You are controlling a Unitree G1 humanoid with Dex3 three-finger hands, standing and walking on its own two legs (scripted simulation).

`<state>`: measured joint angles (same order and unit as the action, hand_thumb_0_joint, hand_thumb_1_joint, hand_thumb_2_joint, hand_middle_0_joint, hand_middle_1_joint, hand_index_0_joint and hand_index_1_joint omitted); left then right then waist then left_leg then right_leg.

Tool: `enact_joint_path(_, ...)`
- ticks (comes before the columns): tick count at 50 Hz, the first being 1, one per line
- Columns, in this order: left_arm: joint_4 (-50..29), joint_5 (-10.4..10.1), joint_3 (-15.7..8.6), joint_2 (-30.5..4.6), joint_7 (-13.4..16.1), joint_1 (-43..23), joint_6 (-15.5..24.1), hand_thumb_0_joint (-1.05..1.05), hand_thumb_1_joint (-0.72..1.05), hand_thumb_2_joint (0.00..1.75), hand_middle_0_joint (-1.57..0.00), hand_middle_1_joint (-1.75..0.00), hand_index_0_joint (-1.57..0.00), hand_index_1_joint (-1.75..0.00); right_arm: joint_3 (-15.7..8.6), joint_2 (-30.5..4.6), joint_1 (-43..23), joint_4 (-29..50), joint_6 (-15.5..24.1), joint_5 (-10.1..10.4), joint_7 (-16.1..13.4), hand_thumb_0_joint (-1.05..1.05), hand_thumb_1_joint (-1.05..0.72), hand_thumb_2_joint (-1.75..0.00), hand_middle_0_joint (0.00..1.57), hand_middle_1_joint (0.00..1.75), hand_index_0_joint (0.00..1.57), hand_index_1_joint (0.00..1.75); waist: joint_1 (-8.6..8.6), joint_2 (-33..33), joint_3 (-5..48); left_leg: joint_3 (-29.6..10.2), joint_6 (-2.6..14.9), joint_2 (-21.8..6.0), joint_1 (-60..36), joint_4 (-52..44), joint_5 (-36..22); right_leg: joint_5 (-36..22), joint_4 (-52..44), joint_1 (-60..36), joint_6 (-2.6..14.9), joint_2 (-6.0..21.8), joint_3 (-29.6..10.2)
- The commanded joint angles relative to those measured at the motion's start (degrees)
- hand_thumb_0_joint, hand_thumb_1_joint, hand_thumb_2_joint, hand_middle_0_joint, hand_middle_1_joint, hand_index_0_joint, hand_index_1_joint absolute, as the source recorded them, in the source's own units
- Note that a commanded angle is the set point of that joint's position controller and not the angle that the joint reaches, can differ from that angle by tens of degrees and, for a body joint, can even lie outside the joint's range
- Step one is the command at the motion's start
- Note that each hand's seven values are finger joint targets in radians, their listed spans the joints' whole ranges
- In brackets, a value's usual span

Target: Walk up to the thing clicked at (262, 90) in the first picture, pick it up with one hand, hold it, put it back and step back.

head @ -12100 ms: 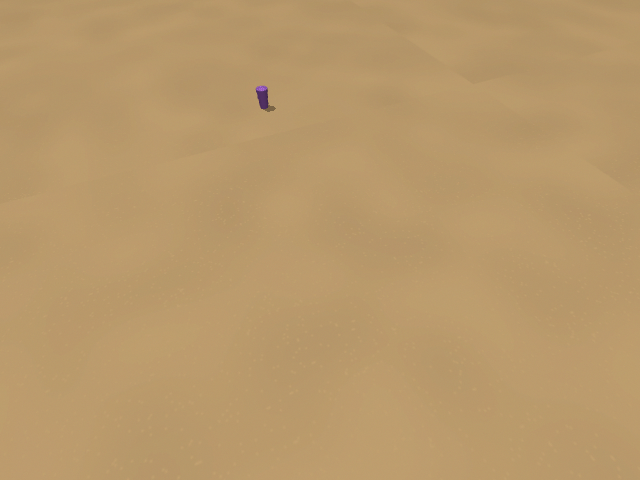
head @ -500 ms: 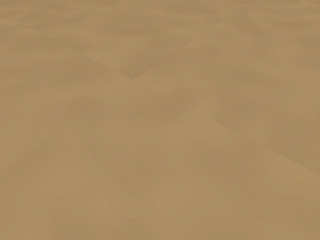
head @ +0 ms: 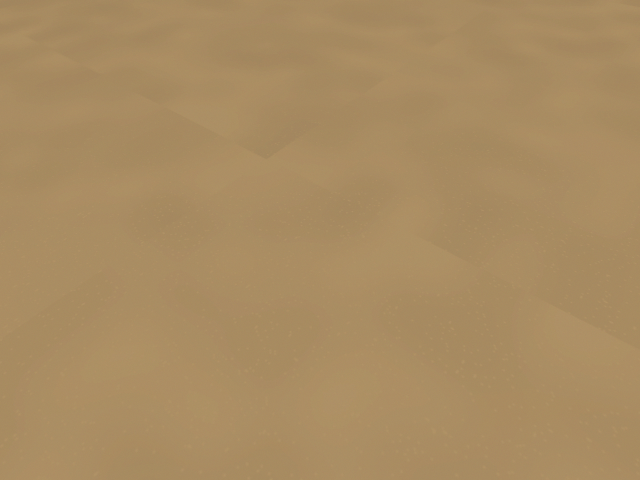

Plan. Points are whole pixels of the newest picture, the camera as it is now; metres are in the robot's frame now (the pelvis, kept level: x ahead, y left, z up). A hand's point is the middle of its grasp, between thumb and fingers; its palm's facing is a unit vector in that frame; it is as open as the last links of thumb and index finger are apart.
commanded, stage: stand
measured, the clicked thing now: out of the picture +0.97 +1.42 -0.72
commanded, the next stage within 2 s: walk up in 0.36 s
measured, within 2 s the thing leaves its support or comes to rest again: neither
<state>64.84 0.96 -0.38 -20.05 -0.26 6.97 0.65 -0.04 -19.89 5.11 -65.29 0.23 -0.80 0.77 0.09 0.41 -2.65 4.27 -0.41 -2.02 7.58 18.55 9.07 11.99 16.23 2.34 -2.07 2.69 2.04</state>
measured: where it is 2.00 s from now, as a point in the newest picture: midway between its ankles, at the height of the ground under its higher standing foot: (342, 366)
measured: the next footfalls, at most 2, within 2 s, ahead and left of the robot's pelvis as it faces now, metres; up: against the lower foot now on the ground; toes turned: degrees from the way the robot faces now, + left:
right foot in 0.62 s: +0.11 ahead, -0.18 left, +0.00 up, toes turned -6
left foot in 1.04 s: +0.36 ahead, +0.10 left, +0.00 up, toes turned +8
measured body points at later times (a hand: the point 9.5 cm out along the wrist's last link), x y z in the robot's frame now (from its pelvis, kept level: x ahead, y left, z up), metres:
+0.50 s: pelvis +0.01 -0.01 -0.01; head +0.01 -0.01 +0.44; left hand +0.09 +0.31 -0.13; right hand +0.07 -0.32 -0.13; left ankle +0.01 +0.12 -0.75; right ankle -0.02 -0.14 -0.72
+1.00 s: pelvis +0.17 -0.05 -0.02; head +0.18 -0.04 +0.43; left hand +0.15 +0.28 -0.13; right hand +0.29 -0.36 -0.13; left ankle +0.30 +0.10 -0.73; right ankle +0.07 -0.17 -0.75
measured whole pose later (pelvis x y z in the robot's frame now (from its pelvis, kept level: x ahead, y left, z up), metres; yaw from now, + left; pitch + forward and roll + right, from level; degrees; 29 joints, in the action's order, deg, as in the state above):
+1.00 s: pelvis +0.17 -0.05 -0.02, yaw +3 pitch -3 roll -2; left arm 54.1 1.6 -4.8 -23.3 -2.8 20.9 4.4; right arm -4.4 -24.0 11.2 -54.3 0.0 -1.9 6.5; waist -3.5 -2.2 -4.3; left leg -0.4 0.1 -5.7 27.4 36.9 10.0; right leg 21.2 21.3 -3.0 -0.3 0.7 9.6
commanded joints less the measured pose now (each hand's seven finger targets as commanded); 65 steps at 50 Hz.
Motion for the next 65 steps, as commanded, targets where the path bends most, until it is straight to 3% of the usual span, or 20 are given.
enact_joint_path(1, -3.36, -0.18, -1.99, -12.21, 0.79, -1.52, 1.01, 0.00, 0.90, 0.90, -0.20, -0.30, -0.20, -0.30, -2.23, -12.11, -2.23, 3.46, 1.54, 0.36, -1.04, 0.00, -0.90, -0.90, 0.20, 0.30, 0.20, 0.30, 0.07, -0.65, 4.46, -6.40, 1.40, -6.81, -4.01, -2.06, -10.94, -9.95, -2.59, 2.76, 2.49, 6.33, -4.22)
enact_joint_path(17, -3.86, -0.15, -1.96, -12.42, 0.93, -1.28, 0.95, 0.00, 0.90, 0.90, -0.20, -0.30, -0.20, -0.30, -2.42, -12.26, -2.04, 3.48, 1.55, 0.23, -1.16, 0.00, -0.90, -0.90, 0.20, 0.30, 0.20, 0.30, 0.06, -0.85, 4.60, -6.40, 1.46, -6.90, -3.94, -1.87, -12.13, -10.64, -2.24, 2.24, 2.41, 6.40, -3.77)
enact_joint_path(18, -7.01, 0.76, -5.11, -17.42, -0.76, 0.66, 1.75, 0.00, 0.90, 0.90, -0.20, -0.30, -0.20, -0.30, -6.25, -17.51, 2.70, 6.08, 2.27, -0.57, 0.35, 0.00, -0.90, -0.90, 0.20, 0.30, 0.20, 0.30, 0.75, -1.36, 10.09, -7.11, 5.36, -4.69, -5.96, 1.18, 21.14, 16.45, 4.77, 2.92, 4.90, 2.12, -1.62)
enact_joint_path(19, -7.43, 1.40, -5.26, -16.73, -1.31, -0.51, 1.81, 0.00, 0.90, 0.90, -0.20, -0.30, -0.20, -0.30, -7.04, -18.67, 4.49, 5.36, 2.34, -0.91, 0.84, 0.00, -0.90, -0.90, 0.20, 0.30, 0.20, 0.30, 1.41, -4.22, 5.98, -11.10, 7.02, -7.57, -4.40, -1.64, 33.15, 23.52, 9.75, 11.08, 5.32, 1.80, -0.64)
enact_joint_path(22, -11.60, 1.63, -5.54, -14.53, -2.76, -5.87, 1.72, 0.00, 0.90, 0.90, -0.20, -0.30, -0.20, -0.30, -9.08, -20.99, 6.95, 7.64, 2.71, -1.29, 1.49, 0.00, -0.90, -0.90, 0.20, 0.30, 0.20, 0.30, 4.19, -9.31, -6.23, -27.09, 16.17, -20.45, -5.47, -10.96, 32.99, 18.70, 28.60, 32.79, 3.82, 1.77, -2.35)
enact_joint_path(28, -9.80, 0.80, -6.99, -15.06, -4.52, 6.48, 2.10, 0.00, 0.90, 0.90, -0.20, -0.30, -0.20, -0.30, -9.07, -19.26, -1.98, 13.59, 2.96, -1.80, 2.39, 0.00, -0.90, -0.90, 0.20, 0.30, 0.20, 0.30, -2.93, -11.28, 0.85, -11.86, 10.60, -12.71, 6.84, -6.97, 27.54, 9.80, 19.04, 11.70, 3.20, 1.60, 1.19)
enact_joint_path(30, -5.94, 0.80, -8.24, -16.35, -3.79, 18.44, 2.43, 0.00, 0.90, 0.90, -0.20, -0.30, -0.20, -0.30, -8.75, -17.01, -5.56, 14.90, 1.97, -2.21, 2.26, 0.00, -0.90, -0.90, 0.20, 0.30, 0.20, 0.30, -9.31, -2.60, 2.38, -4.40, 6.85, -6.96, 22.43, 7.42, 33.16, 2.58, 13.64, -8.83, 2.96, -1.38, 4.52)
enact_joint_path(31, -4.09, 1.09, -9.59, -19.96, -2.90, 27.05, 2.74, 0.00, 0.90, 0.90, -0.20, -0.30, -0.20, -0.30, -7.32, -12.30, -5.96, 15.87, 1.60, -2.58, 2.01, 0.00, -0.90, -0.90, 0.20, 0.30, 0.20, 0.30, -13.63, 12.72, 3.05, 2.08, 4.56, -0.26, 34.67, 26.65, 36.32, 14.88, 7.33, -17.47, 3.73, 1.73, -2.08)
enact_joint_path(32, -6.25, 2.01, -10.85, -24.73, -1.77, 28.61, 3.16, 0.00, 0.90, 0.90, -0.20, -0.30, -0.20, -0.30, -5.71, -9.03, -6.50, 17.66, 1.44, -1.60, 2.20, 0.00, -0.90, -0.90, 0.20, 0.30, 0.20, 0.30, -14.96, 22.83, -0.27, -5.24, 2.23, 7.64, 43.20, 47.09, 30.88, 39.02, -7.32, -11.69, 6.27, 15.55, -28.67)
enact_joint_path(33, -10.68, 1.81, -9.46, -25.33, -1.36, 17.23, 3.71, 0.00, 0.90, 0.90, -0.20, -0.30, -0.20, -0.30, -6.55, -12.15, -4.76, 17.72, 1.23, -0.52, 1.87, 0.00, -0.90, -0.90, 0.20, 0.30, 0.20, 0.30, -8.52, 10.92, -4.78, -15.49, 1.02, 4.35, 39.04, 48.25, 21.72, 46.66, -16.05, 0.57, 9.96, 23.77, -41.89)
enact_joint_path(36, -14.87, 0.36, -8.19, -21.05, -1.19, 3.56, 4.88, 0.00, 0.90, 0.90, -0.20, -0.30, -0.20, -0.30, -7.82, -17.54, 5.22, 12.15, 1.97, 0.20, 2.42, 0.00, -0.90, -0.90, 0.20, 0.30, 0.20, 0.30, 0.32, 3.84, -6.41, -14.00, 0.53, -2.28, 31.09, 44.32, 7.48, 29.32, -12.29, 4.81, 10.16, 15.66, -21.84)
enact_joint_path(39, -14.94, 0.18, -7.69, -18.49, -1.15, 5.59, 5.47, 0.00, 0.90, 0.90, -0.20, -0.30, -0.20, -0.30, -7.35, -15.28, 7.45, 12.07, 1.81, 0.05, 3.68, 0.00, -0.90, -0.90, 0.20, 0.30, 0.20, 0.30, -0.17, 5.25, -6.46, -12.00, -0.82, -2.84, 25.09, 36.05, 3.95, 17.16, -11.28, 7.78, 11.50, 13.20, -10.42)
enact_joint_path(46, -15.50, 0.30, -8.85, -20.05, -1.36, 11.27, 5.33, 0.00, 0.90, 0.90, -0.20, -0.30, -0.20, -0.30, -6.76, -13.96, -0.68, 17.57, 2.09, -0.65, 4.99, 0.00, -0.90, -0.90, 0.20, 0.30, 0.20, 0.30, -3.97, 4.83, -5.97, -5.59, 0.07, -3.96, 23.44, 18.94, 0.15, 9.74, -6.62, 2.11, 11.76, 12.23, -3.08)
enact_joint_path(49, -16.23, 0.24, -8.25, -20.22, -1.35, 12.26, 5.08, 0.00, 0.90, 0.90, -0.20, -0.30, -0.20, -0.30, -7.06, -13.90, -2.65, 18.83, 2.37, -0.62, 4.99, 0.00, -0.90, -0.90, 0.20, 0.30, 0.20, 0.30, -4.14, 3.66, -5.18, -1.60, 1.81, -3.26, 19.12, 15.85, 1.87, -3.15, -2.23, 0.94, 12.33, 13.33, -1.62)
enact_joint_path(52, -17.05, -0.21, -6.99, -19.31, -1.07, 11.63, 4.51, 0.00, 0.90, 0.90, -0.20, -0.30, -0.20, -0.30, -8.30, -15.36, 9.94, 16.12, 2.94, -1.08, 3.87, 0.00, -0.90, -0.90, 0.20, 0.30, 0.20, 0.30, 2.93, -1.12, 1.52, 1.98, 4.65, 1.37, -0.29, 11.75, 2.36, -23.51, 19.37, 6.29, 10.28, 9.34, 4.45)
enact_joint_path(53, -17.61, -0.79, -5.47, -15.42, -0.85, 14.80, 4.06, 0.00, 0.90, 0.90, -0.20, -0.30, -0.20, -0.30, -9.93, -19.12, 19.40, 14.28, 3.51, -2.07, 3.06, 0.00, -0.90, -0.90, 0.20, 0.30, 0.20, 0.30, 6.45, -10.18, 8.16, -6.88, 8.71, -3.14, -14.39, 8.12, 9.90, -17.44, 38.25, 16.19, 7.50, 5.12, 6.55)
enact_joint_path(54, -18.98, -1.78, -4.94, -11.86, -1.09, 15.87, 4.14, 0.00, 0.90, 0.90, -0.20, -0.30, -0.20, -0.30, -11.68, -24.99, 22.88, 15.56, 3.94, -1.72, 2.27, 0.00, -0.90, -0.90, 0.20, 0.30, 0.20, 0.30, 7.56, -21.90, 12.30, -37.65, 14.33, -18.68, -24.01, 1.35, 14.27, 10.69, 52.50, 33.41, 4.21, -6.49, 3.07)
enact_joint_path(55, -18.88, -1.48, -5.92, -17.61, -0.40, 12.30, 4.06, 0.00, 0.90, 0.90, -0.20, -0.30, -0.20, -0.30, -11.95, -25.68, 20.92, 16.68, 3.99, 0.93, 2.21, 0.00, -0.90, -0.90, 0.20, 0.30, 0.20, 0.30, 7.69, -13.21, 14.12, -44.96, 18.66, -22.03, -20.77, -3.57, 16.31, 19.33, 57.19, 33.86, 5.84, -3.92, -6.32)
enact_joint_path(59, -15.98, -1.71, -5.12, -16.31, -1.29, 15.40, 3.94, 0.00, 0.90, 0.90, -0.20, -0.30, -0.20, -0.30, -8.13, -17.49, 9.98, 19.78, 4.43, 1.23, 1.07, 0.00, -0.90, -0.90, 0.20, 0.30, 0.20, 0.30, 0.34, -7.30, 0.82, -16.30, 12.94, -15.60, 0.31, -2.53, -0.79, 8.72, 48.82, 28.32, 4.55, 2.92, -7.83)
enact_joint_path(65, -18.34, -0.24, -5.18, -14.04, -3.86, 9.62, 3.72, 0.00, 0.90, 0.90, -0.20, -0.30, -0.20, -0.30, -8.11, -19.04, 10.20, 21.86, 5.87, 0.26, 1.56, 0.00, -0.90, -0.90, 0.20, 0.30, 0.20, 0.30, 1.48, -9.28, -1.33, -8.79, 14.70, -14.29, 4.00, -4.14, 1.38, 3.48, 27.08, 24.80, 2.31, 4.28, -1.77)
